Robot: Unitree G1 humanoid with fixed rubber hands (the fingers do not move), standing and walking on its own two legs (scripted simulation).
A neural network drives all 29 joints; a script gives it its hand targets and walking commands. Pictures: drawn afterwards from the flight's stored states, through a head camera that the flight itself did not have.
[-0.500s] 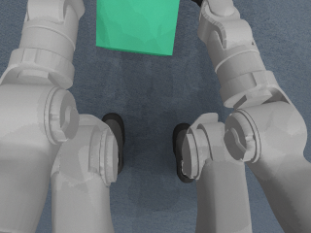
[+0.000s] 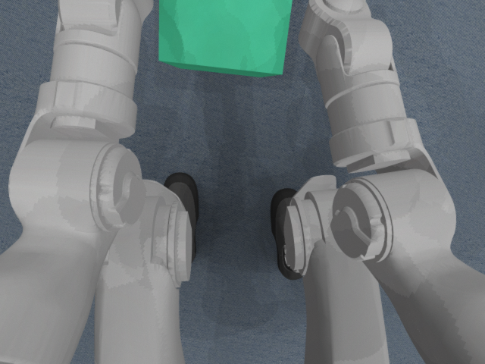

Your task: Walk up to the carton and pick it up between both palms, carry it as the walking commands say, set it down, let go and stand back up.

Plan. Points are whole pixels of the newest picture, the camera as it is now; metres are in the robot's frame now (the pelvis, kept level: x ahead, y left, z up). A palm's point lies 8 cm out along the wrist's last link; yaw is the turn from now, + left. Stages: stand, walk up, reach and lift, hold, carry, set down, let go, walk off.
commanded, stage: reach and lift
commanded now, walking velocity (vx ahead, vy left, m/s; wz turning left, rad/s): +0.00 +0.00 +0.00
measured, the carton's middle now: out of the picture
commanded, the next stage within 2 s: none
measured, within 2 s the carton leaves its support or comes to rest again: neither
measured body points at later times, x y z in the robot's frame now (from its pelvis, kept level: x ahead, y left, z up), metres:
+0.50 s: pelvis -0.02 -0.01 +0.03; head +0.33 +0.02 +0.29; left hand +0.57 +0.14 -0.07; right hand +0.53 -0.08 -0.08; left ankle +0.15 +0.12 -0.34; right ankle +0.13 -0.12 -0.34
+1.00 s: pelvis -0.03 -0.01 +0.07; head +0.30 +0.02 +0.36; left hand +0.56 +0.15 +0.00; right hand +0.52 -0.07 -0.01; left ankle +0.15 +0.12 -0.34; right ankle +0.12 -0.12 -0.34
